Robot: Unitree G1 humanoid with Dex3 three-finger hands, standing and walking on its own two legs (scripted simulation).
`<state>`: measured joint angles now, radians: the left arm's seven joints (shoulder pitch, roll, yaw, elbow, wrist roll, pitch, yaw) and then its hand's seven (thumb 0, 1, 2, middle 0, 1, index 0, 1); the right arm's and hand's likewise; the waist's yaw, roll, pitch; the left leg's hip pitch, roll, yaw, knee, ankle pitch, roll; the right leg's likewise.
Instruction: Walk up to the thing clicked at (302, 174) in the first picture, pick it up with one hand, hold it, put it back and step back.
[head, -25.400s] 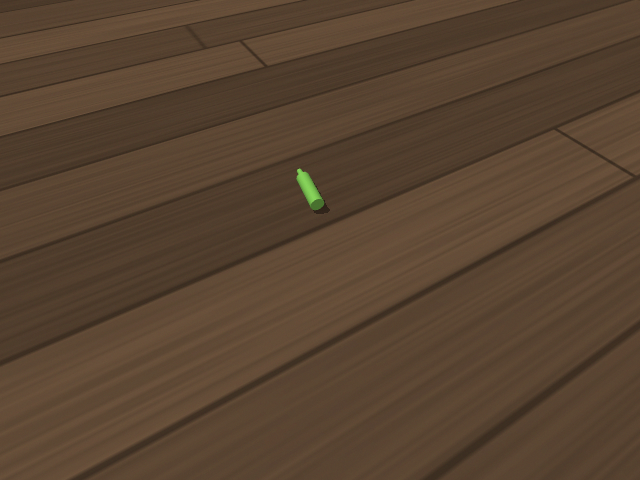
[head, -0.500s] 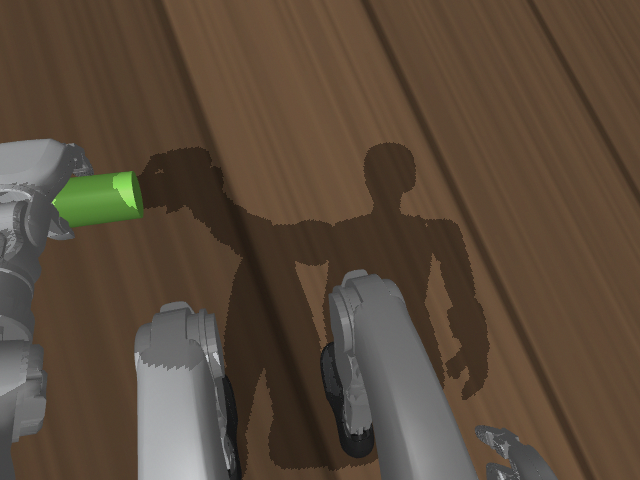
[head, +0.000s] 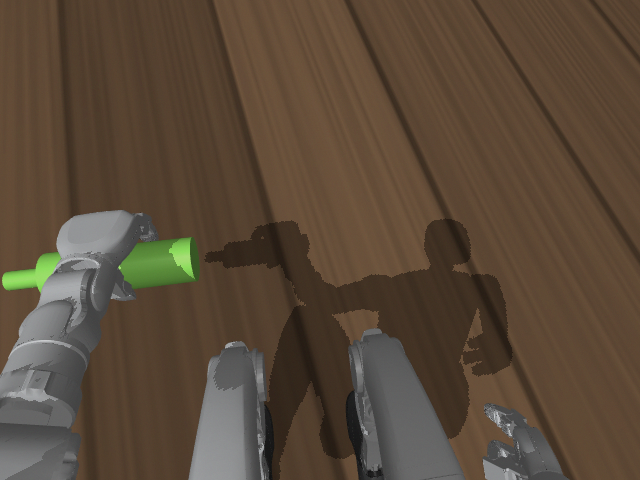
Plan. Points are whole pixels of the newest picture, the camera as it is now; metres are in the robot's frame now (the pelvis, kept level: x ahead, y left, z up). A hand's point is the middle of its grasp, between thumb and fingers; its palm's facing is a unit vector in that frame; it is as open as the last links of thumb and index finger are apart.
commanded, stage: lift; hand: left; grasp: from above
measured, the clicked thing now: (104, 269) +0.41 +0.28 -0.12
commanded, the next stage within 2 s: hold in 0.80 s
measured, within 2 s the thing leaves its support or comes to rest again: neither
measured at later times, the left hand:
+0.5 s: hand (73, 238) +0.37 +0.23 +0.07, palm faces -0.45 -0.07 -0.89, open 9.3 cm
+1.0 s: hand (35, 187) +0.38 +0.22 +0.14, palm faces -0.45 -0.07 -0.89, open 9.3 cm
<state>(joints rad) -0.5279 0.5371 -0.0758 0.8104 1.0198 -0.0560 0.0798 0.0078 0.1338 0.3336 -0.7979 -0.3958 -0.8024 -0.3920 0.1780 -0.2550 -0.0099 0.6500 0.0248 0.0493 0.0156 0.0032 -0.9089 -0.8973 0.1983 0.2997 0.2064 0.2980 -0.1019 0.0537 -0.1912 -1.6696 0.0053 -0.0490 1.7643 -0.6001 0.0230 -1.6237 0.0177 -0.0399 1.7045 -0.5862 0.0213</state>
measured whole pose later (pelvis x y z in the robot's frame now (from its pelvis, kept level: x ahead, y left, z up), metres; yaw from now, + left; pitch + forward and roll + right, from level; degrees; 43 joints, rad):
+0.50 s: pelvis +0.04 +0.00 +0.15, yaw +1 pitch +16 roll -2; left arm -0.38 0.40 -0.17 0.88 1.02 -0.02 0.15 0.01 0.12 0.37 -0.80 -0.39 -0.80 -0.39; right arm 0.26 -0.25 -0.03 0.74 0.04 -0.01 -0.05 0.01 -0.90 -0.90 0.20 0.30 0.21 0.30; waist -0.07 0.04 -0.15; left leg -0.95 0.02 -0.01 1.14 -0.46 0.01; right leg -0.93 0.02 0.00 1.10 -0.44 0.01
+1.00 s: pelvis +0.07 +0.00 +0.21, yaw +1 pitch +9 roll -1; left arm -0.32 0.38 -0.19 0.82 1.00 -0.01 0.11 0.01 0.12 0.37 -0.80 -0.39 -0.80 -0.39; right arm 0.26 -0.25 -0.05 0.73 0.05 0.01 -0.05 0.01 -0.90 -0.89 0.20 0.30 0.21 0.30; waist -0.04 0.04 -0.09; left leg -0.58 0.01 0.01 0.78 -0.36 0.01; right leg -0.57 0.01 0.03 0.76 -0.35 0.01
